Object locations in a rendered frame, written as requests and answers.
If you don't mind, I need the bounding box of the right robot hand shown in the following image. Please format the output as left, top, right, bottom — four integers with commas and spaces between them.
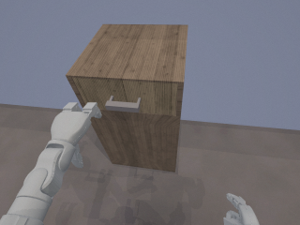
223, 193, 260, 225

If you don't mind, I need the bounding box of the drawer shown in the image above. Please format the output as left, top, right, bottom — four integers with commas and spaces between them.
72, 78, 178, 115

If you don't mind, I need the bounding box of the cabinet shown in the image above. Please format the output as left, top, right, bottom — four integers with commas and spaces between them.
66, 23, 188, 173

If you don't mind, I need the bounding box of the handle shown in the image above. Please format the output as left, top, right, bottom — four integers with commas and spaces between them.
105, 96, 142, 113

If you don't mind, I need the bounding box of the left robot hand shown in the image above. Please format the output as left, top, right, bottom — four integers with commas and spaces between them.
51, 102, 102, 168

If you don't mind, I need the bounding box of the robot left forearm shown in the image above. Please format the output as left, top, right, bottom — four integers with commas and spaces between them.
0, 139, 76, 225

